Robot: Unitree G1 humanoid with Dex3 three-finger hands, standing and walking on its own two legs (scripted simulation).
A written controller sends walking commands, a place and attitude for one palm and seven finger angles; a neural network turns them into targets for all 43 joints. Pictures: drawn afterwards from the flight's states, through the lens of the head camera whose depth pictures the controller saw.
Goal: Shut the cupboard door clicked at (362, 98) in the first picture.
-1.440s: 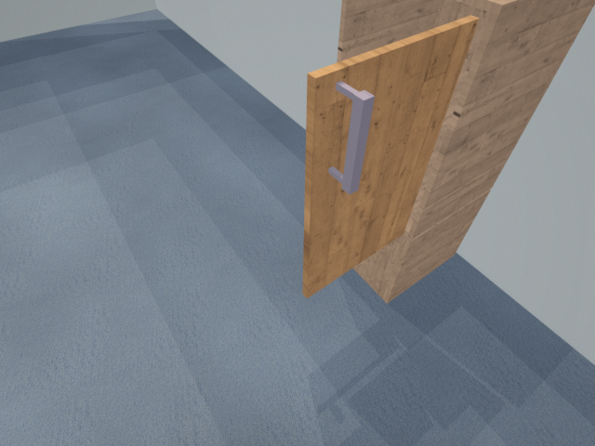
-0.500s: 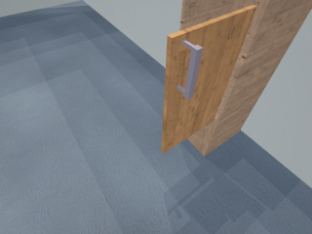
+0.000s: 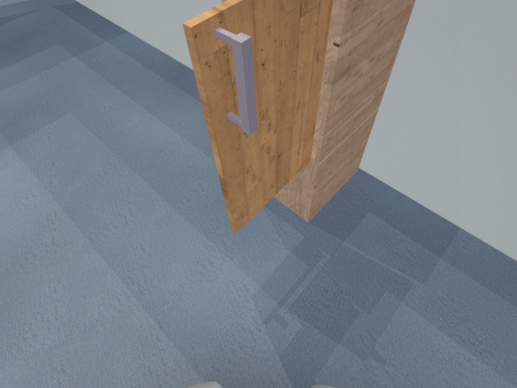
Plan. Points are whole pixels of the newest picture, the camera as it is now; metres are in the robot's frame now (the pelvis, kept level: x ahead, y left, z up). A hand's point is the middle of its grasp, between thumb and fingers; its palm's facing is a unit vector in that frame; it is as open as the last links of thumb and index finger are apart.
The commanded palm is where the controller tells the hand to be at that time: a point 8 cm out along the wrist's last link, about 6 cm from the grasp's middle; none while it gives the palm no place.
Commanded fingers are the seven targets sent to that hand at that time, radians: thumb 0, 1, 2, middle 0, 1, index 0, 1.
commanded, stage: walk around to get in front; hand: left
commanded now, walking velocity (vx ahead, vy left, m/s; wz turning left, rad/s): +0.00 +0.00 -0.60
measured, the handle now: (236, 85) +0.54 +0.08 +0.15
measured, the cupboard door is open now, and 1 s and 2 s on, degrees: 91 91 91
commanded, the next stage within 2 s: none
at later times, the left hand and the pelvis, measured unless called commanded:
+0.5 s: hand out of the picture +0.11 +0.20 -0.18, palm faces -0.19 -0.96 -0.21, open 7.4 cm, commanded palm none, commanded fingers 0.00 0.90 0.90 -0.20 -0.30 -0.20 -0.30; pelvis +0.03 +0.01 +0.00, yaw -16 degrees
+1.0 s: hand (231, 307) +0.27 +0.09 -0.15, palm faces -0.58 -0.77 -0.28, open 7.4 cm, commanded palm none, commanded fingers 0.00 0.90 0.90 -0.20 -0.30 -0.20 -0.30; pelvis +0.05 -0.01 +0.00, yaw -36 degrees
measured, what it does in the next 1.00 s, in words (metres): steps on the spot, turning right: left foot, then right foot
